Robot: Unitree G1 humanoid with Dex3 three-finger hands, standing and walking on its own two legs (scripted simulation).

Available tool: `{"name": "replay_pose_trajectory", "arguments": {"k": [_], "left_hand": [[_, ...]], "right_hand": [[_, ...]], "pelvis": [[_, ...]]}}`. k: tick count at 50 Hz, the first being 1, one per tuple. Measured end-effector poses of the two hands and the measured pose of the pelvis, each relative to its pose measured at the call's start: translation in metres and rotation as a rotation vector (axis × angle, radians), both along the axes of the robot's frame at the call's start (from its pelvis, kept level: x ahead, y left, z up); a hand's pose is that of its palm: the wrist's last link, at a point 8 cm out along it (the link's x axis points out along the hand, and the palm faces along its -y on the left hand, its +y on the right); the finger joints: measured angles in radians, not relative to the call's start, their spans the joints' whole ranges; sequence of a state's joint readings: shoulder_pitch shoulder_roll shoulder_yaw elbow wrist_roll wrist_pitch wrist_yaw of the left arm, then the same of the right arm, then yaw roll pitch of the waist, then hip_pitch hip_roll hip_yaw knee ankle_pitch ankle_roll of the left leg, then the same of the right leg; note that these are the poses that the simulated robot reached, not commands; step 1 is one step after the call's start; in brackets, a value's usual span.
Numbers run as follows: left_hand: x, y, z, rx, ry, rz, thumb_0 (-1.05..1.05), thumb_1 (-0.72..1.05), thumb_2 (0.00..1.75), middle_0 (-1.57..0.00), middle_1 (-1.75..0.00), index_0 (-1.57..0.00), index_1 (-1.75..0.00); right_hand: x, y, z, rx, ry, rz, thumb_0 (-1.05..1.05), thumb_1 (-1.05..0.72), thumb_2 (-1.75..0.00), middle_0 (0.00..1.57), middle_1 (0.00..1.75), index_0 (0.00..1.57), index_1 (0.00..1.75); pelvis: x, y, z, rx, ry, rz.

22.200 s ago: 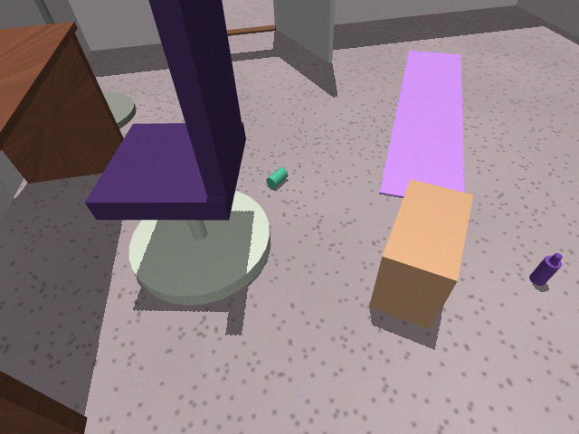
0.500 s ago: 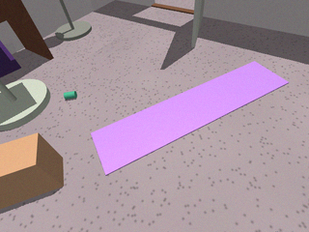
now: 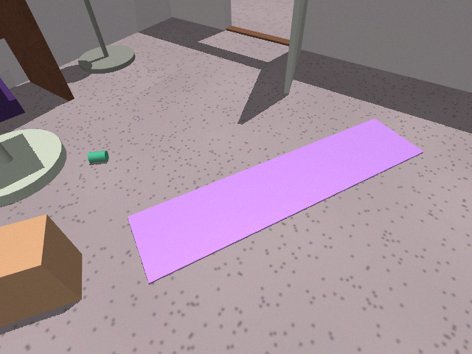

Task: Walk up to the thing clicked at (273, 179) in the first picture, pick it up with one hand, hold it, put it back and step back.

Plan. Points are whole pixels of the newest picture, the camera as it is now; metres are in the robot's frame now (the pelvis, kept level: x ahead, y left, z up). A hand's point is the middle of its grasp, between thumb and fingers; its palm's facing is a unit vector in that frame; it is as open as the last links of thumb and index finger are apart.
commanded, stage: walk up
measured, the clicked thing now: (98, 156) +1.36 +0.95 -0.75
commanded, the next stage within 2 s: stand in 0.12 s
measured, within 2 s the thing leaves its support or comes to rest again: neither
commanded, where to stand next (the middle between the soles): +0.07 +0.00 m, yaw -4 degrees
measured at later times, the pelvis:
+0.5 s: pelvis -0.01 -0.02 +0.01, yaw -1 degrees
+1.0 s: pelvis +0.00 -0.03 +0.01, yaw -1 degrees
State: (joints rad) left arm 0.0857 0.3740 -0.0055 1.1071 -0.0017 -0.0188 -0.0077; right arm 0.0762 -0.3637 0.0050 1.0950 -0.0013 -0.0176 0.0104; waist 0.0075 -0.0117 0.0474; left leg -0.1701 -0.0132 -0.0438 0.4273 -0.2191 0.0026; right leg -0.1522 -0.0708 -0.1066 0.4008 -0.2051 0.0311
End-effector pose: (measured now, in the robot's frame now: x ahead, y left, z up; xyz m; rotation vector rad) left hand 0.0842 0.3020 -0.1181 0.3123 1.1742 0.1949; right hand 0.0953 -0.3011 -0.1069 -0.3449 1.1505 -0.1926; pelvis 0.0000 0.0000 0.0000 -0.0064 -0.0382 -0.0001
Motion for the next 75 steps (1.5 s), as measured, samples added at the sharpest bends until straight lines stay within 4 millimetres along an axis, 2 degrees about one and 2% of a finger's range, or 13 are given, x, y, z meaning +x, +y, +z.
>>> {"name": "replay_pose_trajectory", "arguments": {"k": [9,18,28,40,48,65,75], "left_hand": [[-0.011,-0.003,0.005,0.018,0.035,0.02,0.01,0.9,0.9,-0.2,-0.3,-0.2,-0.3],[-0.018,-0.016,0.003,0.009,0.071,0.01,0.01,0.9,0.9,-0.2,-0.3,-0.2,-0.3],[-0.014,-0.029,0.004,0.005,0.058,-0.004,0.01,0.9,0.9,-0.2,-0.3,-0.2,-0.3],[-0.006,-0.035,0.005,0.009,0.053,-0.013,0.01,0.9,0.9,-0.2,-0.3,-0.2,-0.3],[0.0,-0.038,0.004,0.007,0.058,-0.015,0.01,0.9,0.9,-0.2,-0.3,-0.2,-0.3],[0.015,-0.04,0.006,0.006,0.042,-0.019,0.01,0.9,0.9,-0.2,-0.3,-0.2,-0.3],[0.014,-0.04,0.007,0.011,0.041,-0.022,0.01,0.9,0.9,-0.2,-0.3,-0.2,-0.3]], "right_hand": [[0.0,-0.001,-0.005,0.028,0.01,-0.013,0.0,-0.9,-0.9,0.2,0.3,0.2,0.3],[-0.014,-0.005,-0.008,0.041,0.046,-0.033,0.0,-0.9,-0.9,0.2,0.3,0.2,0.3],[-0.029,-0.016,-0.01,0.042,0.067,-0.055,0.0,-0.9,-0.9,0.2,0.3,0.2,0.3],[-0.042,-0.026,-0.012,0.036,0.102,-0.069,0.0,-0.9,-0.9,0.2,0.3,0.2,0.3],[-0.039,-0.028,-0.012,0.035,0.11,-0.067,0.0,-0.9,-0.9,0.2,0.3,0.2,0.3],[-0.017,-0.028,-0.01,0.032,0.069,-0.054,0.0,-0.9,-0.9,0.2,0.3,0.2,0.3],[-0.016,-0.029,-0.009,0.031,0.059,-0.055,0.0,-0.9,-0.9,0.2,0.3,0.2,0.3]], "pelvis": [[0.0,-0.006,0.003,0.004,-0.007,-0.003],[-0.004,-0.014,0.005,0.007,-0.002,-0.014],[-0.006,-0.023,0.005,0.007,-0.001,-0.017],[-0.003,-0.031,0.005,0.006,0.006,-0.022],[0.002,-0.033,0.005,0.006,0.012,-0.024],[0.012,-0.033,0.005,0.007,0.011,-0.032],[0.013,-0.034,0.005,0.007,0.006,-0.036]]}}
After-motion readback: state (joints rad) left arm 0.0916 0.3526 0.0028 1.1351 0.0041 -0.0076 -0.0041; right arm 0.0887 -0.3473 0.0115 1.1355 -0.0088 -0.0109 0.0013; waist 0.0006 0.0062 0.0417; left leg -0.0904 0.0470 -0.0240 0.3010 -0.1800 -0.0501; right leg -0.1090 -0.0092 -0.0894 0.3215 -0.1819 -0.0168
